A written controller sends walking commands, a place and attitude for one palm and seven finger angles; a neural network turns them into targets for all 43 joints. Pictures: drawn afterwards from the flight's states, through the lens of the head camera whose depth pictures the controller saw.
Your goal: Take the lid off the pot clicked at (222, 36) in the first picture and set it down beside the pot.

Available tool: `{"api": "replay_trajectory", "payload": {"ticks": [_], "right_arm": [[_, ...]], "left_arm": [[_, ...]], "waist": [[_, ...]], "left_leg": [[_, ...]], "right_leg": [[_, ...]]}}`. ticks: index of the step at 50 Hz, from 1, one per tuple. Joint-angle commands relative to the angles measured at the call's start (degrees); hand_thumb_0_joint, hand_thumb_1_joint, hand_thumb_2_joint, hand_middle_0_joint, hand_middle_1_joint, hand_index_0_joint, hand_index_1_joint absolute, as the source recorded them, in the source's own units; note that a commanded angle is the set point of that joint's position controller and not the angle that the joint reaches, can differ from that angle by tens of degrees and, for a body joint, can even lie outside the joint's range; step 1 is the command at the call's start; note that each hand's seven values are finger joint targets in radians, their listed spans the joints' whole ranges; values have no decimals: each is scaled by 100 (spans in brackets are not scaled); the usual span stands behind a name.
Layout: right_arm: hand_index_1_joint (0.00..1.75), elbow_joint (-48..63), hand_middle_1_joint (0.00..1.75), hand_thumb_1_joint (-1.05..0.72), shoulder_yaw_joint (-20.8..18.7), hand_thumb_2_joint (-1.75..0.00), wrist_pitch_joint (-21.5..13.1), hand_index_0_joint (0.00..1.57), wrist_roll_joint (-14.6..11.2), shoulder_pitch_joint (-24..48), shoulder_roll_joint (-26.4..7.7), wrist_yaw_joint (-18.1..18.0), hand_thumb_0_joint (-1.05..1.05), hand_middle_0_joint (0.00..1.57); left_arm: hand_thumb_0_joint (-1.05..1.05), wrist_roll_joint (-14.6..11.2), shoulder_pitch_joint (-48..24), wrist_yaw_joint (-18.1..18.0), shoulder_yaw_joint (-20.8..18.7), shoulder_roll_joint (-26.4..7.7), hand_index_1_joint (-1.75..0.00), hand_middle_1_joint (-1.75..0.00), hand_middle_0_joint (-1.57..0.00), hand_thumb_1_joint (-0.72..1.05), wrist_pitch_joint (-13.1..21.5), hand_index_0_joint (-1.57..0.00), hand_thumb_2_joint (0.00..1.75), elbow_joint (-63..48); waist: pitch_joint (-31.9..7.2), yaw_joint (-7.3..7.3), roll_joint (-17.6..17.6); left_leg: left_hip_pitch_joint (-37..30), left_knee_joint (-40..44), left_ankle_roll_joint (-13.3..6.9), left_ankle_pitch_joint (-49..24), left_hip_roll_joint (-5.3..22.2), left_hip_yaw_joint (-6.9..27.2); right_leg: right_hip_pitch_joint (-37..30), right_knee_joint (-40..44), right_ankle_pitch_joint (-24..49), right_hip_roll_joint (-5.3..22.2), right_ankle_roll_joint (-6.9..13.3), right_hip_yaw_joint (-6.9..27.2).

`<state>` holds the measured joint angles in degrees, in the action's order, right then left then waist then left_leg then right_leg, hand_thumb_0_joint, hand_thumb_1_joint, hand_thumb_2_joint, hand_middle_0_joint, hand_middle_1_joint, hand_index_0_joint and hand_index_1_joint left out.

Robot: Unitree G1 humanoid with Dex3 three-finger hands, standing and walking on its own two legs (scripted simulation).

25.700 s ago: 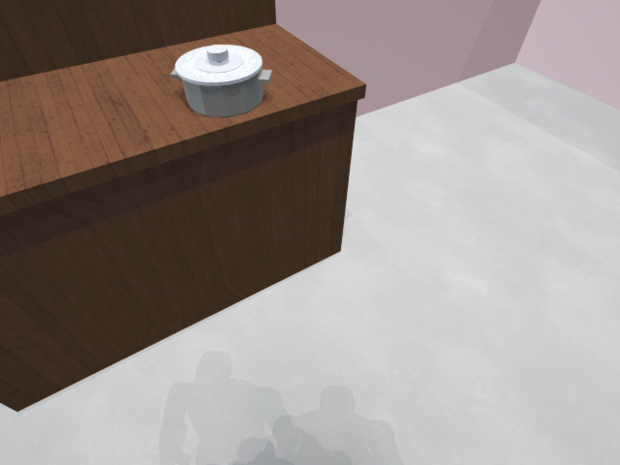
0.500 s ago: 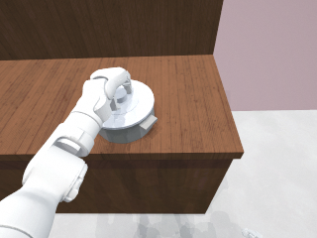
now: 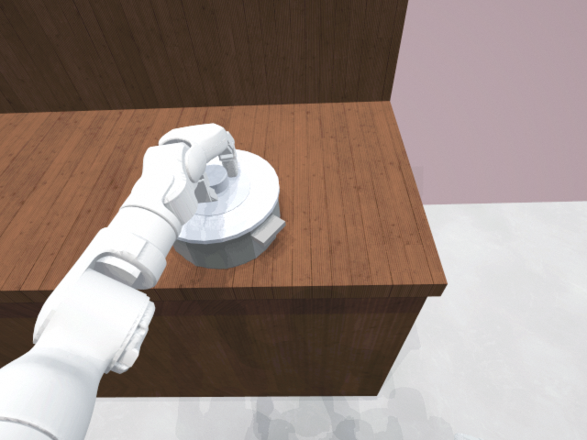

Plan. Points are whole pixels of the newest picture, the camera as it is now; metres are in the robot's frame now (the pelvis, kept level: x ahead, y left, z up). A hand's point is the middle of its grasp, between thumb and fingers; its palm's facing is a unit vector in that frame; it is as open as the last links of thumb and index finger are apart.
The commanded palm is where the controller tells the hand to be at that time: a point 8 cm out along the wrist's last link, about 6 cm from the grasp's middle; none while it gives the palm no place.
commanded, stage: close the fingers and squeeze the knob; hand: left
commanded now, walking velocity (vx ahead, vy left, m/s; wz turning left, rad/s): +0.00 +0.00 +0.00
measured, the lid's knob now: (212, 179) +0.48 +0.12 +0.10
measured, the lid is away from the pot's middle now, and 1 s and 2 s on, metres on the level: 0.00 0.00 0.02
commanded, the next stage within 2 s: lift the lid straight up in 0.44 s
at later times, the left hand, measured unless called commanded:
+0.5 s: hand (206, 182) +0.45 +0.12 +0.12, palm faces -0.36 -0.07 -0.93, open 8.0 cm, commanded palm +0.44 +0.13 +0.18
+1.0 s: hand (202, 171) +0.45 +0.12 +0.14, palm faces -0.34 -0.08 -0.94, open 8.0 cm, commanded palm +0.44 +0.13 +0.22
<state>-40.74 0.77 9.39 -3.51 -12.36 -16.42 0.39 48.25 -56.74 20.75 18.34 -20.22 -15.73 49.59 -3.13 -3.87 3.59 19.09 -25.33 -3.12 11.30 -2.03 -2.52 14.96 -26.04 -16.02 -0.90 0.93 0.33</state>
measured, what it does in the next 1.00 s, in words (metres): stands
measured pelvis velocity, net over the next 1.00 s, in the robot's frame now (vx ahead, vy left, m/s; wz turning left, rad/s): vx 0.00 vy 0.00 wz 0.01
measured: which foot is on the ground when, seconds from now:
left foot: down 0.00-1.00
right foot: down 0.00-1.00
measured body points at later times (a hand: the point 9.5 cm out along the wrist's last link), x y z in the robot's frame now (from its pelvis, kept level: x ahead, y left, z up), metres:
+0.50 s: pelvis +0.00 +0.00 +0.00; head +0.02 -0.02 +0.45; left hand +0.46 +0.12 +0.18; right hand +0.10 -0.25 -0.14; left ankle +0.01 +0.09 -0.74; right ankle -0.03 -0.11 -0.74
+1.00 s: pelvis +0.00 +0.00 +0.00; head +0.02 -0.03 +0.45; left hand +0.46 +0.12 +0.20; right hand +0.10 -0.25 -0.13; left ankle +0.01 +0.09 -0.74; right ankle -0.03 -0.11 -0.74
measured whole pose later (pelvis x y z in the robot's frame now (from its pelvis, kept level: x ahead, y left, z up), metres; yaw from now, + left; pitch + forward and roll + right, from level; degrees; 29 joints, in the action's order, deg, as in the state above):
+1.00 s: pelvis +0.00 +0.00 +0.00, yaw +0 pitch +4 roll +0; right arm -41.6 0.6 7.2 -3.2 -11.7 -16.3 0.7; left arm 47.9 -58.3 21.6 19.7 -20.3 -16.9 47.7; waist -2.9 -3.4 4.1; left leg 18.1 -24.4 -3.2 10.7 -2.5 -2.1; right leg 14.0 -25.3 -15.7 -0.6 0.8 0.0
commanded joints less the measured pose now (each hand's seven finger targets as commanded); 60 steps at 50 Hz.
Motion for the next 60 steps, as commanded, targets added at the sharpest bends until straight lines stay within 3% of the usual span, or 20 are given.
{"api": "replay_trajectory", "payload": {"ticks": [1, 4, 6, 10, 13, 16, 19, 20, 21, 22, 25, 28, 31, 34, 38, 41, 48, 54, 57, 60], "right_arm": [[30, 647, 30, -90, -230, -90, -164, 20, 4, 270, -724, -53, 0, 20], [30, 622, 30, -90, -221, -90, -145, 20, -16, 283, -705, -69, 0, 20], [30, 646, 30, -90, -240, -90, -151, 20, 5, 270, -721, -56, 0, 20], [30, 671, 30, -90, -262, -90, -145, 20, 4, 296, -698, -12, 0, 20], [30, 675, 30, -90, -222, -90, -146, 20, -10, 334, -703, -26, 0, 20], [30, 674, 30, -90, -255, -90, -151, 20, -3, 345, -676, 1, 0, 20], [30, 664, 30, -90, -249, -90, -170, 20, 14, 337, -697, 11, 0, 20], [30, 647, 30, -90, -254, -90, -175, 20, 32, 310, -724, 7, 0, 20], [30, 617, 30, -90, -232, -90, -160, 20, 8, 331, -669, 8, 0, 20], [30, 561, 30, -90, -243, -90, -142, 20, 1, 283, -673, 0, 0, 20], [30, 558, 30, -90, -242, -90, -164, 20, 37, 258, -746, -46, 0, 20], [30, 554, 30, -90, -236, -90, -185, 20, 21, 242, -670, -54, 0, 20], [30, 671, 30, -90, -272, -90, -272, 20, 72, 263, -665, -22, 0, 20], [30, 620, 30, -90, -252, -90, -257, 20, 35, 299, -648, -15, 0, 20], [30, 592, 30, -90, -239, -90, -309, 20, 27, 328, -679, -26, 0, 20], [30, 621, 30, -90, -266, -90, -404, 20, 29, 309, -653, -1, 0, 20], [30, 517, 30, -90, -240, -90, -393, 20, 39, 314, -685, -20, 0, 20], [30, 504, 30, -90, -216, -90, -416, 20, 41, 331, -684, -70, 0, 20], [30, 571, 30, -90, -229, -90, -496, 20, 57, 341, -665, -77, 0, 20], [30, 545, 30, -90, -245, -90, -470, 20, 86, 263, -721, -92, 0, 20]], "left_arm": [[0, 154, -2621, -180, -458, -1246, -100, -101, -71, 37, 16, -70, 91, -801], [0, 146, -2886, -198, -407, -1233, -101, -102, -72, 40, -4, -71, 92, -814], [0, 202, -3050, -226, -556, -1424, -101, -102, -73, 41, 41, -72, 93, -1117], [0, 187, -2951, -229, -291, -1046, -102, -103, -75, 45, 6, -74, 95, -1180], [0, 162, -2792, -258, -445, -1239, -103, -104, -76, 48, -43, -75, 96, -971], [0, 147, -3040, -242, -81, -793, -103, -104, -78, 51, -62, -76, 98, -1224], [0, 136, -2998, -270, -325, -1057, -104, -104, -79, 55, -105, -77, 99, -1310], [0, 128, -2961, -270, -382, -1102, -104, -105, -79, 56, -102, -77, 99, -1184], [0, 111, -2974, -246, -57, -732, -105, -105, -80, 57, -136, -78, 100, -955], [0, 69, -3017, -241, -48, -667, -105, -105, -80, 58, -154, -78, 100, -894], [0, 109, -3149, -240, -429, -1184, -106, -105, -80, 60, -134, -78, 101, -869], [0, 100, -3300, -198, -164, -846, -106, -105, -80, 61, -67, -78, 101, -1009], [0, 139, -3374, -216, -412, -1167, -106, -105, -80, 62, 45, -78, 101, -1606], [0, 83, -3270, -224, -342, -1079, -107, -105, -80, 62, -12, -78, 101, -1374], [0, 65, -3601, -270, -496, -1349, -107, -105, -80, 62, -34, -78, 101, -1528], [0, 82, -3891, -279, -309, -1173, -107, -105, -80, 62, 9, -78, 101, -1892], [0, 141, -3648, -220, -527, -1378, -107, -105, -80, 63, -157, -78, 101, -1278], [0, 156, -4116, -53, -418, -1358, -107, -105, -80, 63, -212, -78, 101, -1159], [0, 142, -4334, 30, -326, -1276, -107, -105, -80, 63, -105, -78, 101, -1483], [0, 174, -3976, 109, -651, -1630, -107, -105, -80, 63, -124, -78, 101, -1127]], "waist": [[-1915, 15, -766], [-1818, -11, -656], [-2131, 16, -498], [-2120, -12, -374], [-2016, 16, -663], [-2104, -69, -526], [-2300, 3, -519], [-2225, 9, -506], [-1971, -80, -609], [-1856, -90, -642], [-2059, -25, -727], [-2146, -79, -659], [-2629, -1, -375], [-2245, -24, -624], [-2272, -7, -553], [-2463, -46, -262], [-2324, 25, -688], [-2215, -34, -593], [-2466, -61, -436], [-2317, 12, -746]], "left_leg": [[-1384, -65, -171, -1579, -195, 164], [-1333, -6, -164, -1359, -195, 172], [-1544, -34, -157, -1605, -168, 214], [-1683, -79, -130, -1808, -144, 250], [-1484, -43, -149, -1578, -161, 228], [-1739, -64, -138, -1755, -143, 276], [-1824, -57, -128, -1821, -141, 309], [-1752, -61, -128, -1809, -154, 306], [-1659, -39, -125, -1595, -160, 282], [-1612, 8, -117, -1491, -144, 285], [-1543, 8, -149, -1434, -180, 266], [-1702, -14, -146, -1609, -170, 271], [-2072, -120, -160, -2085, -150, 324], [-1862, -58, -155, -1936, -159, 295], [-1874, -5, -158, -1915, -167, 317], [-2163, -31, -132, -2074, -142, 373], [-1856, 21, -152, -1831, -185, 312], [-1843, 78, -166, -1533, -219, 326], [-2102, 8, -169, -1822, -211, 363], [-1837, 50, -198, -1683, -225, 329]], "right_leg": [[-175, 233, 2315, -269, 50, -28], [-91, 250, 2100, -274, 64, -34], [-157, 201, 2244, -270, 90, -35], [-6, 200, 2216, -294, 109, -80], [-108, 212, 2151, -297, 83, -68], [80, 204, 2159, -307, 92, -94], [-17, 185, 2171, -321, 98, -97], [-13, 204, 2178, -317, 113, -107], [139, 217, 2045, -317, 91, -117], [198, 232, 1941, -323, 91, -143], [-17, 250, 2023, -303, 89, -84], [19, 210, 2152, -287, 84, -94], [-148, 192, 2448, -275, 96, -37], [-106, 218, 2390, -304, 82, -81], [-160, 227, 2416, -305, 93, -76], [-35, 233, 2334, -314, 108, -79], [-205, 249, 2377, -296, 97, -81], [-92, 321, 2154, -282, 92, -70], [-131, 303, 2359, -266, 96, -32], [-307, 363, 2372, -251, 91, -34]]}}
